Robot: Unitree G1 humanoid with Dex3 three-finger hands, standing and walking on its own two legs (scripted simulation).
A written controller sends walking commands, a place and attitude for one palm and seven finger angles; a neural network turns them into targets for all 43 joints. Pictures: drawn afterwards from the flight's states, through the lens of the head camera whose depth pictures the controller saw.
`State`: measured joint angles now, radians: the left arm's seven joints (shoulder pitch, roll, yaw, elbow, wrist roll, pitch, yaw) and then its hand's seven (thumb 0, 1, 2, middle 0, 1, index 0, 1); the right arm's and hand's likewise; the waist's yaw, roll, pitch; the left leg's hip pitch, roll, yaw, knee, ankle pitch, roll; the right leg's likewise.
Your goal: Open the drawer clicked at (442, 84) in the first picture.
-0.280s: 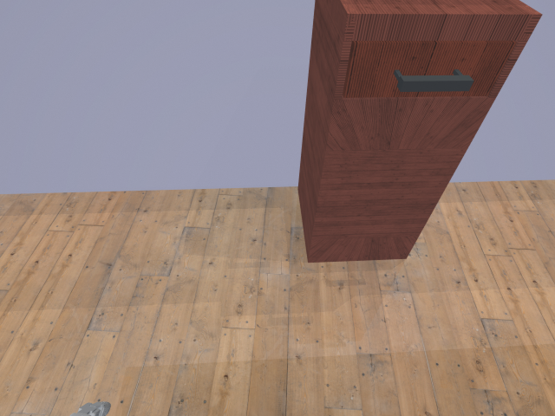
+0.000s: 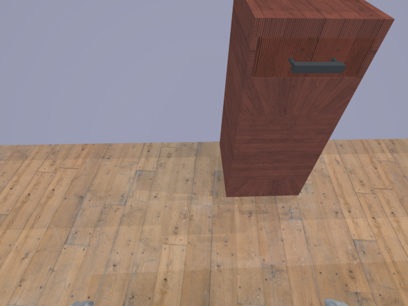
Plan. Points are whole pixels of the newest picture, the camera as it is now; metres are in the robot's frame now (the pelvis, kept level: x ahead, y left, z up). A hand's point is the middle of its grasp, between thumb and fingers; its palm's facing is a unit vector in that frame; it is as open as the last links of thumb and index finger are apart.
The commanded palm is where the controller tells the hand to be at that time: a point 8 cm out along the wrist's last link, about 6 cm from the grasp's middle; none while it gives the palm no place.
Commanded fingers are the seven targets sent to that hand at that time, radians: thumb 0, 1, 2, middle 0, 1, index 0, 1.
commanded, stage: stand and wait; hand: left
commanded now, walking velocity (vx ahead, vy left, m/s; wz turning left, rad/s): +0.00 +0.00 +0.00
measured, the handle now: (315, 63) +0.84 -0.31 +0.09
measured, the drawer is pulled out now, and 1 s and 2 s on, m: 0.00 0.00 0.00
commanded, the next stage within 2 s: look at it before walking up in 0.56 s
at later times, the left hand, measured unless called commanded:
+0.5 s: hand out of the picture +0.05 +0.23 -0.15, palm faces -0.03 -0.94 -0.34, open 7.4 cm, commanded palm none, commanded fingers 0.00 0.90 0.90 -0.20 -0.30 -0.20 -0.30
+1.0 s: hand out of the picture +0.06 +0.22 -0.15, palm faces -0.03 -0.94 -0.33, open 7.4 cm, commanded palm none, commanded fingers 0.00 0.90 0.90 -0.20 -0.30 -0.20 -0.30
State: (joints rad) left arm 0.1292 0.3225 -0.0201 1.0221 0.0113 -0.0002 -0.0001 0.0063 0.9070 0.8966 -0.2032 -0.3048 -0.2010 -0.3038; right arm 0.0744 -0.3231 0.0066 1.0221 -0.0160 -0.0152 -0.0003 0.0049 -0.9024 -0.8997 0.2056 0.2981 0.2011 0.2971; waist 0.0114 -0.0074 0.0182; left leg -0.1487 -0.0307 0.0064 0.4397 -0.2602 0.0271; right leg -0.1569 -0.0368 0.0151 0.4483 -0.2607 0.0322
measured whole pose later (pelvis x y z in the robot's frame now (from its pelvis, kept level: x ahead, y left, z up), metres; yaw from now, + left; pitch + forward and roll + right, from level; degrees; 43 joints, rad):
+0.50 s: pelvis -0.01 -0.01 +0.00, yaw +0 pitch -2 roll +0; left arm 0.15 0.34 -0.01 1.09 0.01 0.00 0.00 0.01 0.91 0.90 -0.20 -0.30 -0.20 -0.30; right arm 0.13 -0.34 0.00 1.11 -0.01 -0.01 0.00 0.01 -0.90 -0.90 0.20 0.30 0.20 0.30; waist 0.00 0.00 0.04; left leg -0.13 -0.01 0.00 0.38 -0.21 0.01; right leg -0.15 -0.02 0.01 0.40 -0.21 0.01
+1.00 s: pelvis -0.01 -0.02 +0.01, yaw +0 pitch -2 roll +0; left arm 0.14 0.33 -0.01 1.09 0.01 -0.01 0.00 0.01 0.91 0.90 -0.20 -0.30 -0.20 -0.30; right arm 0.12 -0.34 0.01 1.12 -0.01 -0.01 0.00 0.00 -0.90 -0.90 0.20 0.30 0.20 0.30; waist 0.00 0.00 0.03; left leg -0.13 0.00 0.00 0.37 -0.20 -0.01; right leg -0.14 0.00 0.01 0.38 -0.21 0.00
